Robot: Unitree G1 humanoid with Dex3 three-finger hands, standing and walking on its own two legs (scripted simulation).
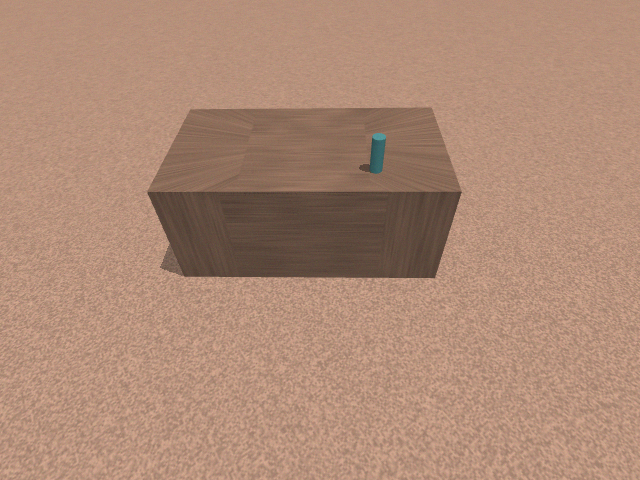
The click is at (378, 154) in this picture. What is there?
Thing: slim round
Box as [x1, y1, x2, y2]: [370, 133, 385, 173]
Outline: 381,133 376,133 372,136 370,171 374,173 380,172 382,167 385,135
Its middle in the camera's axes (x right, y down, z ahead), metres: +0.19 -0.30 +1.30
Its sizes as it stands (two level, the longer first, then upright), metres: 0.044 0.044 0.130
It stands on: a support 0.45 m high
